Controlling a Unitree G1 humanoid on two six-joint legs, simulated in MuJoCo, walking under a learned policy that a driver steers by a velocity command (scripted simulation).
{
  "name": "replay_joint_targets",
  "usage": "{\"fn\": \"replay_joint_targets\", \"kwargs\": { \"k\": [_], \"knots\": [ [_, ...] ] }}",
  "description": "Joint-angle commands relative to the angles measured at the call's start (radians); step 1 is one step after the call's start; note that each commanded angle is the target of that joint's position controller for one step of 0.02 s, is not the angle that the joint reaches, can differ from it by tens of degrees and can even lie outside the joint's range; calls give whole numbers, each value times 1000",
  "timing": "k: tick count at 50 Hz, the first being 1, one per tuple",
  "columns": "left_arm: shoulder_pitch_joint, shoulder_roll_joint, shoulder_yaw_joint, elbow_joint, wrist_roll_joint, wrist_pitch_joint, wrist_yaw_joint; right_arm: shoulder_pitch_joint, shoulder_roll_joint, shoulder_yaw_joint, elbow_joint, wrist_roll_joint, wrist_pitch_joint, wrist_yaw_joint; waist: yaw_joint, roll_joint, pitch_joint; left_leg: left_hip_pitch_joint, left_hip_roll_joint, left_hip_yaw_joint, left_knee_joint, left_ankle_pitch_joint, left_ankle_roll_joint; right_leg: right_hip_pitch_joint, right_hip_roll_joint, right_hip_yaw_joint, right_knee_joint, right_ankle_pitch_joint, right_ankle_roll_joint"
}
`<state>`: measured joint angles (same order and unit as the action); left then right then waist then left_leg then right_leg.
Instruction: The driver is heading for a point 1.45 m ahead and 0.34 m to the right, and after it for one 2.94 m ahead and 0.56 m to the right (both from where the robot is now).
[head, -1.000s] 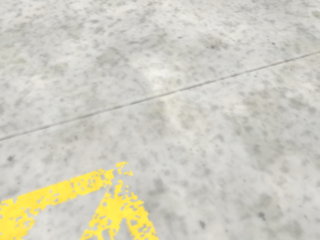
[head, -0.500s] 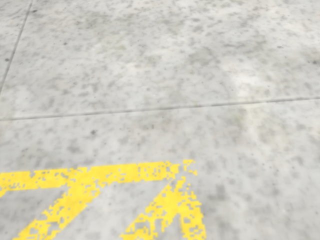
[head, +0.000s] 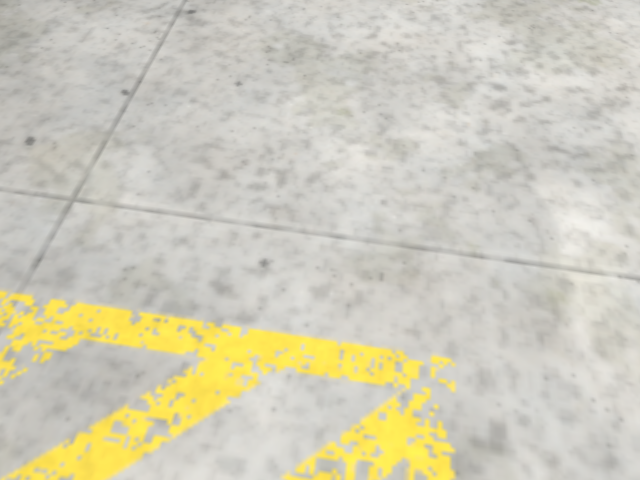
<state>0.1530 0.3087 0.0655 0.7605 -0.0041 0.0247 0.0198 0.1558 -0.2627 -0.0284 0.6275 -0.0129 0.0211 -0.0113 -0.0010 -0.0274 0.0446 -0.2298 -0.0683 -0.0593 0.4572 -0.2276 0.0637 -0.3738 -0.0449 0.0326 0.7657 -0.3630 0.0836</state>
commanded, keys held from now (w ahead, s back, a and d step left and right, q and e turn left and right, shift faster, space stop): no key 0.94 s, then w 0.06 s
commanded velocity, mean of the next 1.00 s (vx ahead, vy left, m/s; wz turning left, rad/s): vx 0.00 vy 0.00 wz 0.04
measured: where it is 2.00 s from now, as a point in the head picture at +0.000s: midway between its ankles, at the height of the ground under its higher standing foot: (319, 471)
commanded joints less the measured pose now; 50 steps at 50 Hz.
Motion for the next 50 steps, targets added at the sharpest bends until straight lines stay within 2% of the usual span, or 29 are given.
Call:
{"fn": "replay_joint_targets", "kwargs": {
  "k": [1,2,3,4,5,6,7,8,11,17,21,34,47,48,49,50],
  "knots": [
    [-37,83,15,-70,-2,-21,-1,-11,-154,-42,-34,3,-9,5,-23,161,-67,45,259,-243,-112,215,167,55,3,-6,-136,7,-11],
    [-16,71,12,-61,0,-26,-3,-28,-140,-35,-27,8,-10,7,-2,148,-70,34,246,-239,-95,215,152,107,8,-13,-234,74,-20],
    [8,60,6,-52,10,-32,-7,-25,-122,-28,-14,13,-12,8,21,124,-73,11,226,-228,-85,207,119,189,5,-11,-373,222,-33],
    [19,85,6,-51,24,-38,-6,9,-103,-20,0,4,-21,9,12,83,-99,-16,195,-215,-72,165,71,278,-38,41,-397,371,-52],
    [22,153,18,-57,26,-39,-1,51,-104,-21,5,-14,-31,14,-33,-21,-121,-45,132,-157,-29,83,27,330,-109,92,-346,546,-90],
    [-9,149,20,-41,14,-39,-6,68,-96,-22,13,-14,-34,16,-58,-102,-125,-1,77,-87,-48,16,-10,251,-99,85,-324,406,-135],
    [-26,98,9,-52,10,-42,-13,20,-122,-24,21,-15,-31,14,-18,-68,-101,24,70,-76,-31,12,-29,204,-71,73,-341,293,-131],
    [-26,81,3,-47,17,-46,-14,-11,-124,-28,18,-9,-26,10,-8,-56,-91,27,71,-74,-18,30,-28,186,-60,63,-348,253,-114],
    [-11,75,-6,-33,18,-61,-14,-5,-106,-27,25,-5,-7,2,-4,-40,-73,25,81,-87,-15,96,-15,176,-41,44,-338,258,-92],
    [0,72,-16,-13,14,-60,-4,20,-92,-30,66,0,-8,-6,3,16,-61,26,82,-85,-13,134,-27,180,-29,37,-327,253,-97],
    [1,67,-22,7,13,-59,-4,34,-91,-34,93,1,-7,-13,2,33,-56,39,83,-83,-14,155,-36,178,-22,34,-329,252,-100],
    [12,56,-31,107,9,-59,-5,56,-94,-39,200,5,-6,-30,1,26,-37,74,86,-73,-28,177,-51,175,-3,25,-359,243,-105],
    [36,55,-38,198,8,-56,1,65,-84,-35,320,9,-9,-37,4,26,-18,74,80,-51,-49,154,-63,173,8,25,-385,220,-114],
    [53,52,-39,210,8,-54,3,81,-73,-32,336,10,-8,-37,3,18,-40,80,64,-32,-44,62,-62,180,15,22,-397,112,-119],
    [59,68,-34,215,1,-50,7,84,-71,-32,345,15,-8,-38,7,-2,-25,47,34,0,-10,-91,-56,170,18,35,-411,-67,-137],
    [66,93,-25,216,-5,-47,10,76,-70,-33,343,19,-11,-38,14,-39,8,-17,9,29,41,-237,-49,151,-9,86,-442,-255,-169]
  ]
}}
